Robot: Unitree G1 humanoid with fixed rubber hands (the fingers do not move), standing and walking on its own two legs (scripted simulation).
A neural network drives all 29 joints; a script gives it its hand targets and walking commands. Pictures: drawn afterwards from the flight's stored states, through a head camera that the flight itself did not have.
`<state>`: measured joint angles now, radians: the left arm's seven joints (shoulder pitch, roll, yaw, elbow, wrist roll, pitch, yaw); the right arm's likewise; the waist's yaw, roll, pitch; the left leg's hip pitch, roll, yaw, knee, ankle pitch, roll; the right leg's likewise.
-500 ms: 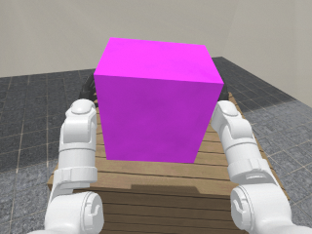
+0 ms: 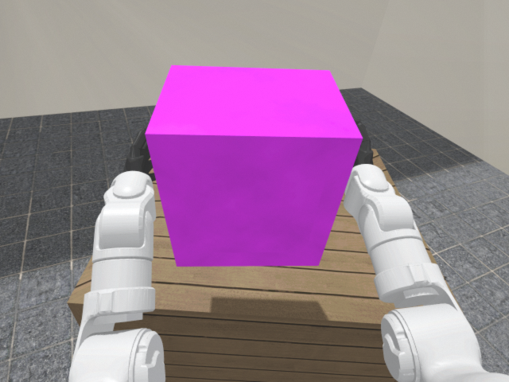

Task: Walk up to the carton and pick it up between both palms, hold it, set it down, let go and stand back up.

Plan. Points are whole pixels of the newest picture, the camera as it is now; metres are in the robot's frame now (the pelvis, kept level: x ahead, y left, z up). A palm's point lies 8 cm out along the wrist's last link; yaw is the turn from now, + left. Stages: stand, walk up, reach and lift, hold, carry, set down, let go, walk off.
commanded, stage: hold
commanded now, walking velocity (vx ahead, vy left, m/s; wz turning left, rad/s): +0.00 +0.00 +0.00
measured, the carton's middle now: (250, 172) +0.38 +0.00 +0.19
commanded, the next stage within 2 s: none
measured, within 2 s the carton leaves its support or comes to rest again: neither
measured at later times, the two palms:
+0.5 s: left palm (134, 173) +0.35 +0.17 +0.20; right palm (360, 172) +0.35 -0.16 +0.22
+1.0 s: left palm (140, 172) +0.36 +0.16 +0.19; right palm (357, 168) +0.36 -0.17 +0.21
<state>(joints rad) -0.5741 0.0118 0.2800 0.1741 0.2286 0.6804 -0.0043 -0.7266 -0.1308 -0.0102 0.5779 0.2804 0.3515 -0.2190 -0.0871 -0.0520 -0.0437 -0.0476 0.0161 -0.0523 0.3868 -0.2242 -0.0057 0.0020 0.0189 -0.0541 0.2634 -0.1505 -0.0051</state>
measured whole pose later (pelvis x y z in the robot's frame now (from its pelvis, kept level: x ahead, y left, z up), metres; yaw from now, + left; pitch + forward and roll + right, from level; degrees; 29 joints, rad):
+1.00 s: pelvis -0.01 +0.00 +0.00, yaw +0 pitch -6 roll -1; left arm -0.63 0.03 0.29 0.23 0.23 0.66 -0.01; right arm -0.76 -0.13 -0.02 0.63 0.26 0.33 -0.21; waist -0.08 -0.04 -0.03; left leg -0.07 0.01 -0.05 0.37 -0.20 -0.01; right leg -0.03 0.02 -0.04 0.27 -0.13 -0.01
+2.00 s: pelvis -0.01 +0.00 +0.00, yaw -1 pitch -7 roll -1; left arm -0.61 0.01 0.30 0.20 0.23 0.70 -0.01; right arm -0.74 -0.12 -0.03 0.59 0.27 0.37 -0.22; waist -0.08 -0.04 -0.04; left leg -0.05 0.01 -0.05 0.37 -0.21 0.00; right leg -0.02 0.02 -0.03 0.28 -0.14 0.00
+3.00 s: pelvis -0.01 +0.01 +0.00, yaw -2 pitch -8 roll -1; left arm -0.61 -0.01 0.31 0.18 0.27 0.71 -0.02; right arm -0.73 -0.12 -0.03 0.59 0.25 0.37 -0.20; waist -0.07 -0.04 -0.04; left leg -0.03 0.00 -0.04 0.37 -0.21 0.01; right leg 0.00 0.02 -0.01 0.27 -0.13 0.00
